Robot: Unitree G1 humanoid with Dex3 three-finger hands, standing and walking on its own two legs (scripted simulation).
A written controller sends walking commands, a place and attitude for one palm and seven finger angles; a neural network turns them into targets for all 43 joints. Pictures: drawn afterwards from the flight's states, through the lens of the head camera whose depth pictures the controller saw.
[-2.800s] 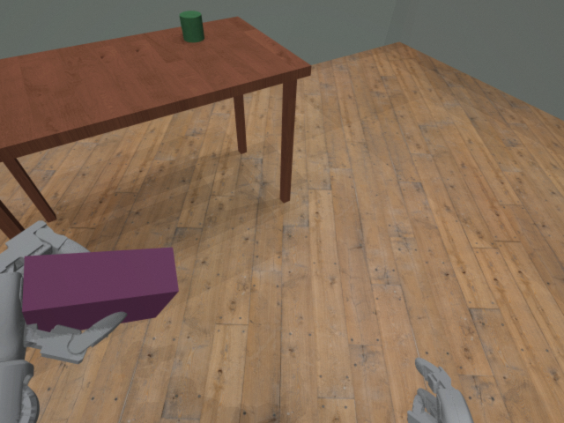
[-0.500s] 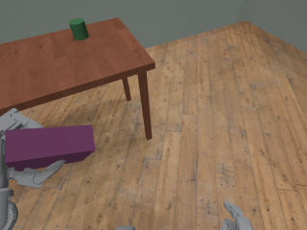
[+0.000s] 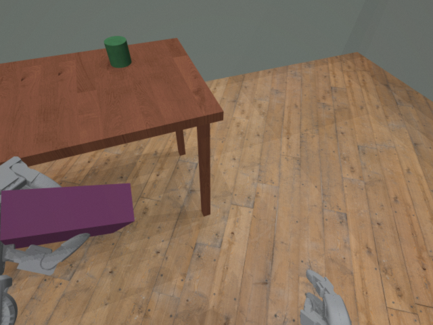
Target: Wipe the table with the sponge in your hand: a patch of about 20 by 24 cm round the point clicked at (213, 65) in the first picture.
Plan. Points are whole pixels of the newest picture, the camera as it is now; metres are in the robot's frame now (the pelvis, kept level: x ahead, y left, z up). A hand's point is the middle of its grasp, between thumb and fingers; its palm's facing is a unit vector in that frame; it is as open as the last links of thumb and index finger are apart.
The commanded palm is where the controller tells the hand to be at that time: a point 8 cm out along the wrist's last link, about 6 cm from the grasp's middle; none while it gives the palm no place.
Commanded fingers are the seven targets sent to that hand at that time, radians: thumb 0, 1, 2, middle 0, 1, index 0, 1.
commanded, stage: take the last steps up to it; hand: left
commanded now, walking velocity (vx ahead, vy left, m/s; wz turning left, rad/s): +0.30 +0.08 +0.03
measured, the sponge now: (88, 214) +0.23 +0.20 +0.16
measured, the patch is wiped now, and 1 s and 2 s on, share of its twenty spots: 0.00 0.00 0.00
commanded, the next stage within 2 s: come to a stop and stand still in 1.38 s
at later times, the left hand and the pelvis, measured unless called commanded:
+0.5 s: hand (81, 160) +0.31 +0.23 +0.18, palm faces +0.43 -0.80 -0.41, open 9.4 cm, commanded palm +0.26 +0.27 +0.18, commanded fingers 0.00 0.10 1.30 -1.20 -1.60 -1.20 -1.60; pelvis +0.10 -0.01 -0.01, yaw +0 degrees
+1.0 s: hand (117, 118) +0.42 +0.21 +0.17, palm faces +0.41 -0.79 -0.47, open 9.3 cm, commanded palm +0.35 +0.26 +0.18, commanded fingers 0.00 0.10 1.30 -1.20 -1.60 -1.20 -1.60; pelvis +0.21 -0.03 +0.01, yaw +3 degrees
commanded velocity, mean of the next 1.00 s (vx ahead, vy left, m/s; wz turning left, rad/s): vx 0.29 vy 0.10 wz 0.03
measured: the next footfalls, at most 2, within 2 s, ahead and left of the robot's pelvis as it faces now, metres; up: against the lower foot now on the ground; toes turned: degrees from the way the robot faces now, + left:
right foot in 0.08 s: +0.09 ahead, -0.13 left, +0.00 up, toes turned -9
left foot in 0.46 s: +0.17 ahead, +0.11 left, +0.00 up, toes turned +10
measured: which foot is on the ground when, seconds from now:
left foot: down 0.00-0.08, up 0.10-0.44, down 0.46-0.78, up 0.80-1.00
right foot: up 0.00-0.06, down 0.08-0.48, up 0.50-0.74, down 0.76-1.00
